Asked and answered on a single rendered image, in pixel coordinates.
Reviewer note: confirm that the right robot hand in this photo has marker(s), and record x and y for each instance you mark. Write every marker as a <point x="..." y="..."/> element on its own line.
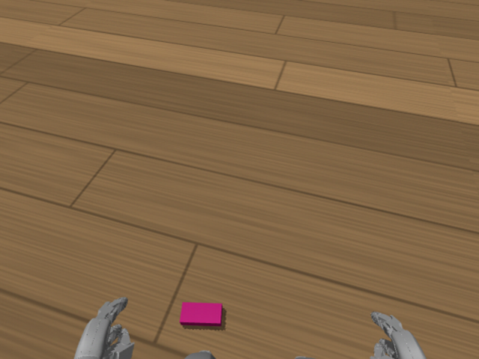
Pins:
<point x="403" y="344"/>

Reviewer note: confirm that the small box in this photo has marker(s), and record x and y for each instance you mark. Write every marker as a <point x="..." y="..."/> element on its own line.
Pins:
<point x="204" y="314"/>

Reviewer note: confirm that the left robot hand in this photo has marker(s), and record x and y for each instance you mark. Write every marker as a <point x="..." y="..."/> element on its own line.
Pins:
<point x="98" y="334"/>

